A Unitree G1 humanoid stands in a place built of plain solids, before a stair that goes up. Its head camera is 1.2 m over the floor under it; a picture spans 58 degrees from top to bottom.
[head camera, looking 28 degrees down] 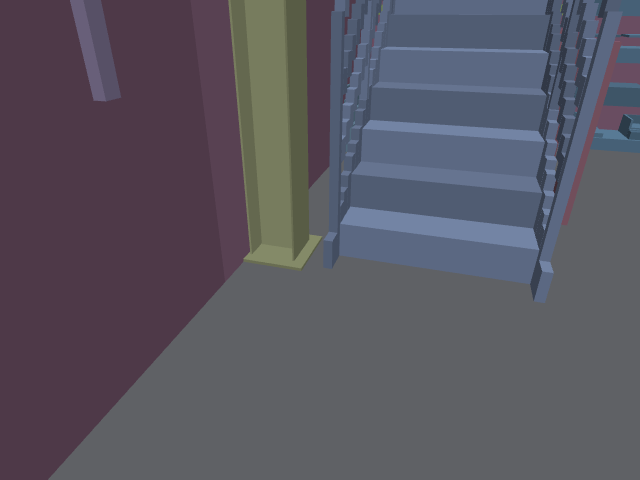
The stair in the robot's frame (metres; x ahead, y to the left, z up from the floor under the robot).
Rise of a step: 0.20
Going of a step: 0.24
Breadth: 1.07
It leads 17 degrees to the right of straight ahead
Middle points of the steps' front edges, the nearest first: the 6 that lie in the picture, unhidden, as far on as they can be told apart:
1.93 -0.57 0.20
2.16 -0.64 0.39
2.39 -0.71 0.59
2.62 -0.78 0.78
2.85 -0.85 0.98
3.08 -0.92 1.17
